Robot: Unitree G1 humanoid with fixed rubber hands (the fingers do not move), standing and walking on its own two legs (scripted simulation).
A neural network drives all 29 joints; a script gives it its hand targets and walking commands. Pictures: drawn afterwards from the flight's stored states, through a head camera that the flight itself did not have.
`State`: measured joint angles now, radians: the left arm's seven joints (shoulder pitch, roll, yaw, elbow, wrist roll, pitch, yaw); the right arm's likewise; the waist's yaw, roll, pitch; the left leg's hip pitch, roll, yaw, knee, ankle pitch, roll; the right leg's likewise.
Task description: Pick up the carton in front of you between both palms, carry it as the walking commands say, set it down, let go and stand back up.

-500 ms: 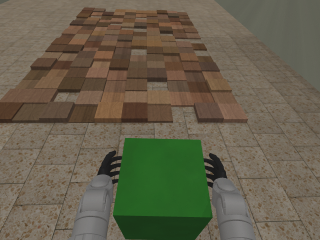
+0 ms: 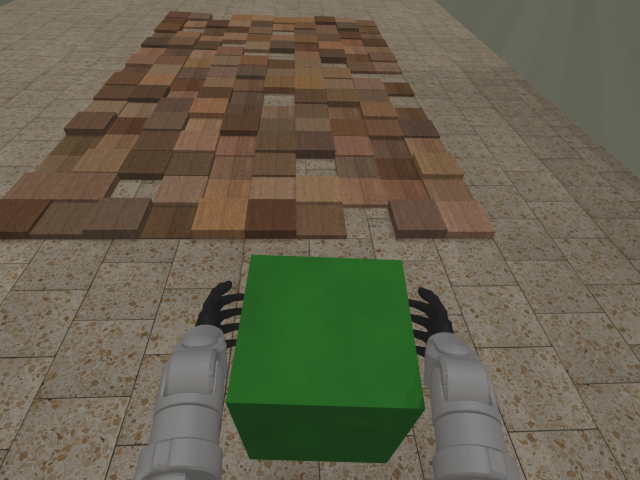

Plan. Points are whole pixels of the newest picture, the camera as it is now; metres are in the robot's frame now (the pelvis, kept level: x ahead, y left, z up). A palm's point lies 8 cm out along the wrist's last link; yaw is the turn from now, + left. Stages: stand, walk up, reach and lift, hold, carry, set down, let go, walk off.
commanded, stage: reach and lift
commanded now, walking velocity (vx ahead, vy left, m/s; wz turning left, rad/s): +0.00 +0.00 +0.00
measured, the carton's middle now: (322, 364) +0.31 +0.00 -0.04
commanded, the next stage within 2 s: hold in 0.50 s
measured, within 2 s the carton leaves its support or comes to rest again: neither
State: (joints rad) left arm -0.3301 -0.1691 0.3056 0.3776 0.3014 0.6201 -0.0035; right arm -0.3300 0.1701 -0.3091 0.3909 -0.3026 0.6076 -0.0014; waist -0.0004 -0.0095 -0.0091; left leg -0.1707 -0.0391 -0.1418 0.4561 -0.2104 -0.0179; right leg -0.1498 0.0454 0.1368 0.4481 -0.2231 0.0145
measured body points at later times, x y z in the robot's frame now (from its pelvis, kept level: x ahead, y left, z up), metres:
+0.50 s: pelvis +0.01 +0.00 +0.00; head -0.03 +0.01 +0.45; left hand +0.32 +0.15 +0.04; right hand +0.31 -0.15 +0.04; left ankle +0.03 +0.13 -0.74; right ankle +0.02 -0.13 -0.74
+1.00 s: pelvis +0.00 +0.00 +0.00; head -0.06 +0.01 +0.45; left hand +0.30 +0.15 +0.05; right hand +0.30 -0.15 +0.06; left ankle +0.03 +0.13 -0.74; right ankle +0.02 -0.13 -0.74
